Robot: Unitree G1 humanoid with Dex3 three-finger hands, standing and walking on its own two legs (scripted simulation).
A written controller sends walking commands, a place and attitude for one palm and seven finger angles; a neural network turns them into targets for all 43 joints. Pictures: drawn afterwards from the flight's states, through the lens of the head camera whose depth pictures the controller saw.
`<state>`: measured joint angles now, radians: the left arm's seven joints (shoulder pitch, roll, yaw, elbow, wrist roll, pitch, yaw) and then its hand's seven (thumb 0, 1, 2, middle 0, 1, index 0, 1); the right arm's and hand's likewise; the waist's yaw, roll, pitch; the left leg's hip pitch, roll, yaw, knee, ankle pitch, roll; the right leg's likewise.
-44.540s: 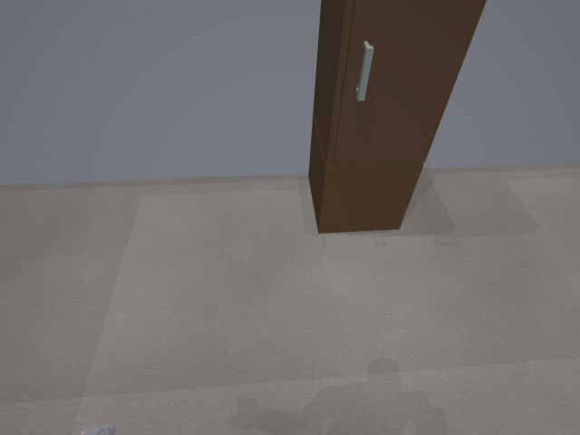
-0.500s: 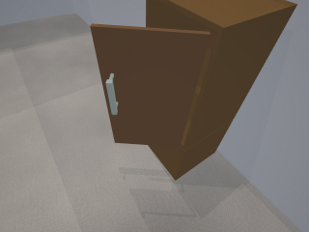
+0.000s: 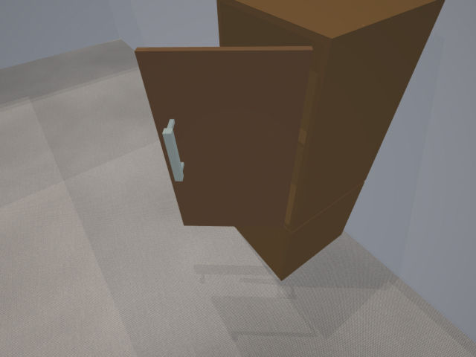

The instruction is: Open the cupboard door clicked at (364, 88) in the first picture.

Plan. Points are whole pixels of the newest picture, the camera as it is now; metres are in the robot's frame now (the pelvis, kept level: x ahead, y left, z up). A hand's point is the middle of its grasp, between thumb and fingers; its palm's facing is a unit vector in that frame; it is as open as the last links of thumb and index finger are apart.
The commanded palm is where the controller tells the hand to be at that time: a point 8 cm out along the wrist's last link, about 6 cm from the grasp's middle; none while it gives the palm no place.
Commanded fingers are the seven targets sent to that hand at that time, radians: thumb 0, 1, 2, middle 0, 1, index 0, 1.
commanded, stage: look again from close up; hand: left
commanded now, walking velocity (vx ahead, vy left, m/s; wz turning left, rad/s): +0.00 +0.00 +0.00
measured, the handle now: (175, 151) +0.56 +0.19 +0.02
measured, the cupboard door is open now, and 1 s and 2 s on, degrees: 52 52 52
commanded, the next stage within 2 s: raise the hand with hooked fingers in 0.20 s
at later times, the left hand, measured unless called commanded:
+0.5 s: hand (142, 324) +0.18 +0.18 -0.03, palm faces +0.26 -0.96 -0.11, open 7.5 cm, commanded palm +0.11 +0.22 -0.06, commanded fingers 0.00 0.64 0.79 -0.22 -0.47 -0.22 -0.47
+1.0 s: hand (135, 326) +0.18 +0.19 -0.03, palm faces +0.00 -1.00 -0.05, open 10.3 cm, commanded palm +0.15 +0.25 -0.02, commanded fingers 0.00 0.06 0.54 -0.26 -0.84 -0.26 -0.84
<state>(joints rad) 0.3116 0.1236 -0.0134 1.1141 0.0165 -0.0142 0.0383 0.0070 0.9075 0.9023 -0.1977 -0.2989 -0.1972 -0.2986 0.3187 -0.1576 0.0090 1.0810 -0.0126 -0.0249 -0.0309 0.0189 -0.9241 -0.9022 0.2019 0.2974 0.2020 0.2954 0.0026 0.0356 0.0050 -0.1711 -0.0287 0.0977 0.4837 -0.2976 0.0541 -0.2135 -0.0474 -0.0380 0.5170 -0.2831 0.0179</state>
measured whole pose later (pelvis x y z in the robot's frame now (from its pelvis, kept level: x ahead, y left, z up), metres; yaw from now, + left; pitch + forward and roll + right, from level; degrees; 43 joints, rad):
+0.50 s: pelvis -0.01 -0.03 -0.01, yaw +3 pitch +4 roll +1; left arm 0.37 0.17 0.10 0.23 -0.17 -0.22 0.02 0.03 0.87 0.87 -0.20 -0.35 -0.20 -0.34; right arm 0.30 -0.25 -0.02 0.80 0.02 -0.27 -0.06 0.02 -0.92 -0.90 0.20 0.30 0.20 0.30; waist -0.03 0.02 -0.05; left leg -0.39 -0.01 0.05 0.65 -0.33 0.02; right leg -0.40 -0.04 -0.09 0.67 -0.34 -0.02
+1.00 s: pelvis -0.04 -0.04 -0.08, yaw +3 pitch +13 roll -2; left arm 0.27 0.29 0.27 0.11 -0.33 -0.36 -0.45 0.01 0.28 0.64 -0.24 -0.70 -0.24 -0.70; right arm 0.19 -0.19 0.04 0.58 0.04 -0.23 -0.05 0.01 -0.90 -0.90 0.21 0.30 0.21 0.30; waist 0.03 0.03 -0.10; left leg -0.86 0.05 -0.03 1.15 -0.52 -0.01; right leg -0.83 0.00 -0.15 1.09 -0.49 -0.06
